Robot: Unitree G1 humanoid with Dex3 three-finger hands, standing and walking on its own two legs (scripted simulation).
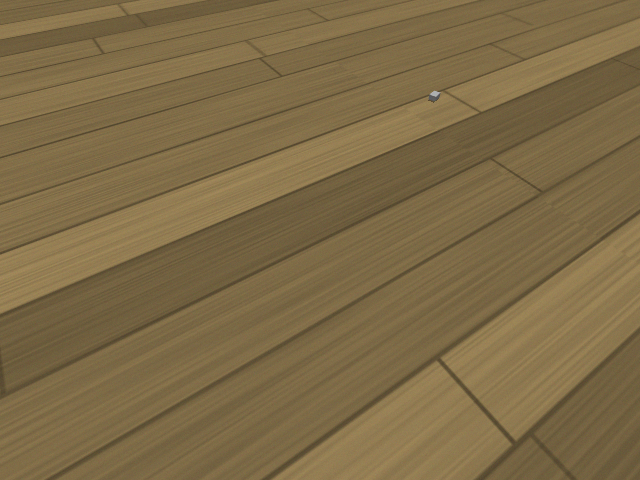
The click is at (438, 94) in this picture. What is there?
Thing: small brick
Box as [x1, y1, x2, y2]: [429, 91, 439, 100]
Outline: 433,91 429,94 429,99 435,100 439,96 439,92
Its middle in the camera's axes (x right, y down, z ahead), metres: +0.71 -0.88 +2.46
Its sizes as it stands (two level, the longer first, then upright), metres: 0.064 0.044 0.031
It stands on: the floor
